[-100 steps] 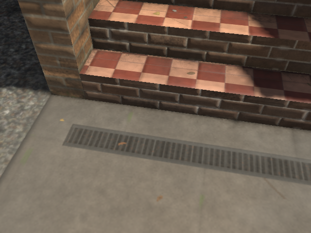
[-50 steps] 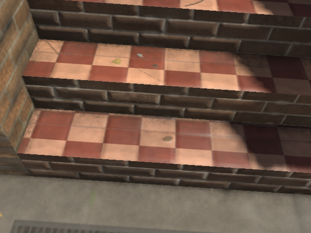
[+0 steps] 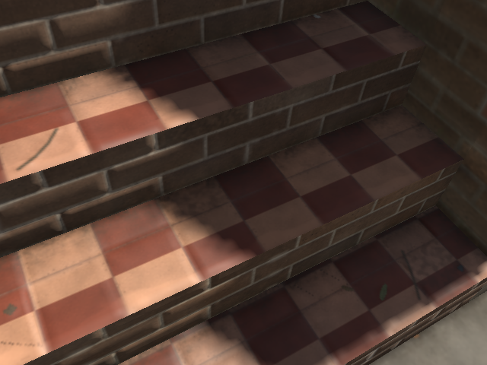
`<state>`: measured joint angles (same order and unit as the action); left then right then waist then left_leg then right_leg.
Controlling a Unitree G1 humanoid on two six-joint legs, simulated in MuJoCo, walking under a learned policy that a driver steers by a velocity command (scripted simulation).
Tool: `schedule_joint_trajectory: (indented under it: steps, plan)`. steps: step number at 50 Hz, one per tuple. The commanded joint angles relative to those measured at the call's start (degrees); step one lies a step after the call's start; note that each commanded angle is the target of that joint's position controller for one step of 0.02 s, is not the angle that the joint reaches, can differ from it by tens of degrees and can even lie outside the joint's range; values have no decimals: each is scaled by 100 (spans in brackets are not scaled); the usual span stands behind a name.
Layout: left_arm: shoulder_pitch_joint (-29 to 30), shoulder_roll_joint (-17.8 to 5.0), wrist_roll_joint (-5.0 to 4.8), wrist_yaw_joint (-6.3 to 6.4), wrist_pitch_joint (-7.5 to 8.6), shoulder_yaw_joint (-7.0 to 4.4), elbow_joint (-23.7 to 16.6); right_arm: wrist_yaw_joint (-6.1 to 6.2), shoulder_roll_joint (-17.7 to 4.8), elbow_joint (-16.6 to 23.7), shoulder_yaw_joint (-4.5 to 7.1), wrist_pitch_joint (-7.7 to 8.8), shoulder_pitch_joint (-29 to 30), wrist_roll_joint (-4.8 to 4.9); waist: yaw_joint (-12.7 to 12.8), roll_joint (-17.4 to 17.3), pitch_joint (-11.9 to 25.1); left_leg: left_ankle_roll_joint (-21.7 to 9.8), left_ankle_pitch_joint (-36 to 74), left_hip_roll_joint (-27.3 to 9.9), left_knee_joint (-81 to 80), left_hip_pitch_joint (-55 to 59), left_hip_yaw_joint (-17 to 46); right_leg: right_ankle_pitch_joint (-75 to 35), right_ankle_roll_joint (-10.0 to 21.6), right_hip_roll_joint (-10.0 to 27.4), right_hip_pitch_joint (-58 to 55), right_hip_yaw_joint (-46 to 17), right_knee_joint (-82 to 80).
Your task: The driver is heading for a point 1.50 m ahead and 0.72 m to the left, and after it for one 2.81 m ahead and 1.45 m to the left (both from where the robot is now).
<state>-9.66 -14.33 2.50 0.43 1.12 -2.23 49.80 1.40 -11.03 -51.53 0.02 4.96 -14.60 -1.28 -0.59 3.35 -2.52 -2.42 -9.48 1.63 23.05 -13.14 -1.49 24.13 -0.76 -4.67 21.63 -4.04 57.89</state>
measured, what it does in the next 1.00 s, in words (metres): steps on the spot, turning left: right foot, then left foot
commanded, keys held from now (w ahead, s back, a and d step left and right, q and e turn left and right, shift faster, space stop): q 1.00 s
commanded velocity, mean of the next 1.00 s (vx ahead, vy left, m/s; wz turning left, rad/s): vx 0.05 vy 0.00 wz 0.47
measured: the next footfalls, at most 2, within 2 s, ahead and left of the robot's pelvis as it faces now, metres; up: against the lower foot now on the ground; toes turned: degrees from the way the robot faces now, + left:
right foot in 0.18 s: +0.07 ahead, -0.10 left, +0.00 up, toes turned +5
left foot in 0.60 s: -0.07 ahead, +0.10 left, +0.00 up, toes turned +23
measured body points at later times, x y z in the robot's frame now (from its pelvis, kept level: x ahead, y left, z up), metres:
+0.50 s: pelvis -0.03 -0.02 -0.01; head +0.00 -0.01 +0.44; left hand +0.04 +0.28 -0.12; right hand +0.18 -0.24 -0.12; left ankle -0.09 +0.08 -0.70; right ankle +0.03 -0.10 -0.74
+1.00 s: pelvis -0.09 +0.00 +0.00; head -0.07 +0.03 +0.45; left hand -0.08 +0.31 -0.11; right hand +0.21 -0.15 -0.08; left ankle -0.11 +0.08 -0.74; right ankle +0.00 -0.13 -0.71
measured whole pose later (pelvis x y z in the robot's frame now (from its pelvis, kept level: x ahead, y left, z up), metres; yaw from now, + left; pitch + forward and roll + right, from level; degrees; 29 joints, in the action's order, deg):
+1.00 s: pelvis -0.09 +0.00 +0.00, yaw +33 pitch +4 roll -3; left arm -5.4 -15.4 -0.1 3.5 0.2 -3.1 41.1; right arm 3.1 -16.4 -36.6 4.2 -1.2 -8.5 -0.2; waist -1.1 0.0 0.0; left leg -2.8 -11.9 4.2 28.9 -20.3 9.4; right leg 19.6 -4.0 -3.7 24.6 -4.8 42.6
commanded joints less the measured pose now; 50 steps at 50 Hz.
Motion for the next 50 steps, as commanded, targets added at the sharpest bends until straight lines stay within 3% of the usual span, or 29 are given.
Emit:
schedule_joint_trajectory:
  steps: [1,3,5,7,9,10,11,12,13,15,18,19,20,21,25,28,29,30,31,32,33,34,35,36,37,39,42,46,50]
  plan:
    - [-557,-103,-67,-9,-126,59,-37,-16,-739,200,107,27,153,-30,314,-1167,526,-729,5755,-988,-191,297,680,-14,-277,108,-726,488,-1390]
    - [-441,-150,-194,108,-150,75,-69,-2,-1012,169,228,-56,-81,-19,161,-1324,755,-731,5572,-1127,-28,746,1036,-216,-261,53,-709,528,-1885]
    - [-316,-199,-241,150,-121,75,-145,0,-1068,240,299,-179,-39,48,75,-1403,853,-737,4729,-1203,-11,817,1329,-525,-210,117,-767,564,-2310]
    - [-281,-216,-238,203,-103,66,-198,14,-1092,322,368,-329,144,86,143,-1265,764,-588,3239,-1130,15,480,1565,-1087,-133,156,-1113,649,-3044]
    - [-328,-384,-133,250,-55,11,-260,10,-1027,408,423,-446,205,113,148,-905,627,-347,1330,-933,252,-389,1737,-1533,-16,532,-1776,378,-3469]
    - [-425,-632,-24,287,-23,-40,-312,-3,-769,533,401,-472,273,137,172,-103,514,-163,-151,-537,1047,-1174,1417,-2459,206,1327,-2130,-323,-3705]
    - [-509,-1004,12,261,-93,-139,-316,66,-465,665,354,-541,140,211,295,1517,657,94,-2138,375,2764,-1413,269,-3000,1118,2435,-1637,-1233,-4342]
    - [-193,-691,-27,277,-132,-96,-482,145,-740,497,457,-618,-148,79,180,993,596,275,-2895,255,4835,-1263,-74,-3550,1770,2803,-1014,-1268,-4410]
    - [-54,-495,-87,329,-140,-46,-466,183,-752,400,498,-719,-360,-55,-76,94,277,288,-2700,49,5491,-1280,125,-3591,1860,2576,-550,-812,-4307]
    - [412,-420,-56,407,-108,-4,-589,168,-807,395,563,-838,-387,-111,-319,-328,116,355,-1950,-89,5922,-1328,218,-3720,1657,2088,-386,-94,-4065]
    - [63,-489,-83,414,-58,-21,-445,43,-714,559,519,-848,44,-63,-42,156,231,628,-1673,-68,4591,-1686,59,-3928,1455,1774,-1431,264,-3852]
    - [390,-665,-185,461,-58,-104,-652,131,-738,942,538,-762,698,395,50,451,379,839,-1870,-276,4114,-2009,226,-3514,1479,1988,-1777,50,-3939]
    - [387,-698,-205,501,-73,-126,-672,146,-746,1051,491,-726,909,395,129,406,535,917,-1968,-349,3730,-1887,226,-3411,1530,2124,-1947,-67,-3924]
    - [355,-778,-194,536,-88,-162,-683,138,-683,1098,460,-713,902,320,130,389,670,946,-2070,-394,3373,-1643,183,-3405,1562,2212,-1942,-79,-3913]
    - [365,-1083,-174,507,-133,-300,-847,-33,-727,1206,416,-742,767,206,165,394,819,659,-1847,-387,2361,-849,-180,-3158,1569,2373,-1512,106,-3986]
    - [437,-1230,-252,505,-163,-380,-854,-128,-859,1158,478,-745,469,177,-13,328,805,243,-1161,-287,1216,-264,-436,-2584,1283,2291,-1179,482,-3844]
    - [355,-1166,-301,486,-184,-386,-807,-135,-904,1075,510,-747,267,158,-92,210,792,48,-766,-141,649,118,-515,-2223,1010,2158,-935,713,-3576]
    - [117,-972,-310,439,-200,-363,-711,-106,-1056,992,578,-750,8,148,-139,-194,690,-202,-363,-153,101,640,-194,-1534,560,1924,-341,1062,-2935]
    - [144,-577,-139,357,-196,-275,-810,-3,-1473,1007,702,-770,-211,161,-103,-1441,601,-723,979,-1223,-176,1440,1387,56,-69,1350,1178,1632,-1371]
    - [930,-518,-44,401,-134,-232,-1263,1,-2024,1227,775,-641,-258,-183,-412,-2037,584,-1985,2116,-2648,-596,856,3513,1508,-437,504,2135,963,200]
    - [1195,-778,-81,386,-146,-323,-1280,-30,-1840,1341,734,-458,162,-274,-324,-1207,671,-2041,2114,-2520,-638,603,3053,1322,-422,556,2017,155,1222]
    - [896,-855,-163,348,-159,-358,-1194,-7,-1758,1428,709,-358,666,-168,-4,-1087,581,-1617,1894,-2104,-560,367,2365,622,-352,606,1985,-4,1333]
    - [684,-900,-122,379,-136,-385,-1045,33,-1684,1515,712,-343,1035,1,158,-743,550,-1207,1600,-1679,-423,264,1942,82,-340,638,1936,-38,1134]
    - [660,-909,-30,407,-117,-388,-1041,60,-1567,1551,670,-362,1182,117,210,-696,558,-1045,1758,-1573,-321,213,1844,-247,-380,568,1924,15,1121]
    - [627,-835,-7,399,-96,-371,-1049,87,-1476,1559,619,-392,1158,137,233,-721,685,-997,1992,-1457,-254,72,1717,-447,-408,465,1672,79,1229]
    - [557,-624,-101,400,-68,-298,-1122,128,-1382,1571,584,-433,930,110,177,-911,892,-977,2130,-1311,-135,282,1685,-634,-434,338,1611,102,890]
    - [789,-510,-171,425,-52,-220,-1268,193,-1437,1605,614,-493,637,122,-4,-1102,912,-924,1678,-1300,-113,583,2012,-706,-459,251,1597,53,-170]
    - [775,-564,-237,358,-48,-205,-1327,203,-1523,1783,668,-541,638,114,-76,-1368,845,-895,636,-1216,-243,285,2486,-554,-392,126,1002,-24,-1144]
    - [623,-661,-298,266,52,-225,-1351,191,-1502,1957,701,-570,713,113,-102,-1504,907,-915,858,-1138,-212,430,2986,-311,-250,52,530,-95,-1947]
